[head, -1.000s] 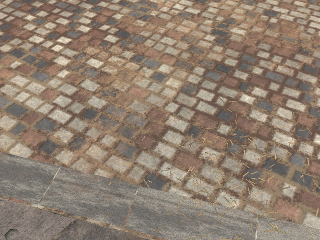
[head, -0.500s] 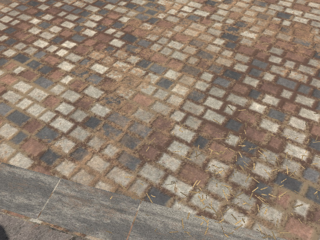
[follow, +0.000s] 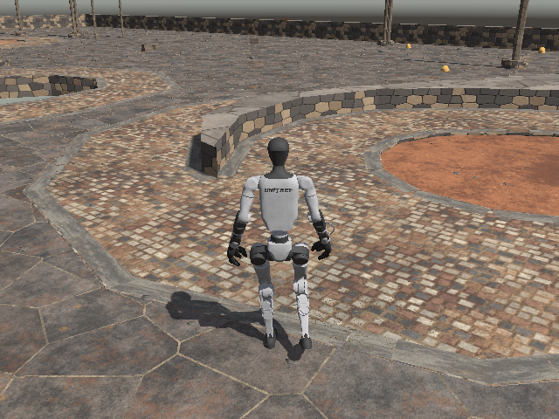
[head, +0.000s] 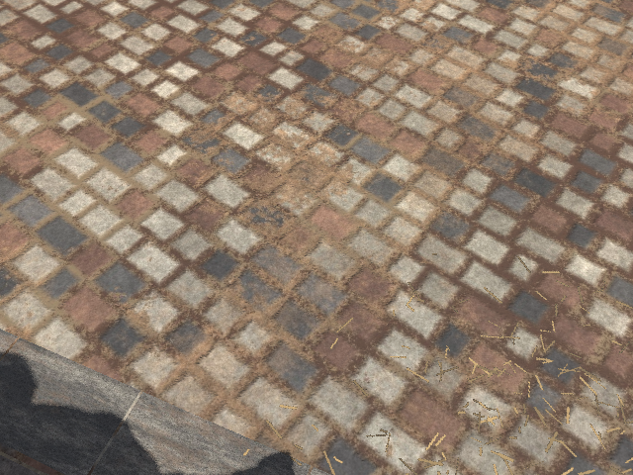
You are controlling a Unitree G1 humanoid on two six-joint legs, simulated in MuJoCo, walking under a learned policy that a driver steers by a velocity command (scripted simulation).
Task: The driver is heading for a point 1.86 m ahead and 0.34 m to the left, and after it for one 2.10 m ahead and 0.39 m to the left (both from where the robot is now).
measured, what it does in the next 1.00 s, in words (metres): walks ahead, turning left: right foot, then left foot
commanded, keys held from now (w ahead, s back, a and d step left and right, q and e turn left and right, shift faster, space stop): q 0.48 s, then no key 0.52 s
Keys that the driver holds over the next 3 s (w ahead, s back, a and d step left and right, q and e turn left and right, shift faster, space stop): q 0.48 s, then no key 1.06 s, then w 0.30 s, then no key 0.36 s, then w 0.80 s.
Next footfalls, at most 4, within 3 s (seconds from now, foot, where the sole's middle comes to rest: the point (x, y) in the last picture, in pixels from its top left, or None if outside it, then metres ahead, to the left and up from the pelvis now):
0.36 right None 0.22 -0.14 -0.77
0.76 left None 0.10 0.10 -0.77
1.06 right None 0.19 -0.13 -0.77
2.14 left None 0.35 0.17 -0.77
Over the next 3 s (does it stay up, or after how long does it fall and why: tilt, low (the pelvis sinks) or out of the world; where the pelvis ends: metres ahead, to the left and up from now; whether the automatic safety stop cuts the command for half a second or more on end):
stays up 0.48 0.11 0.01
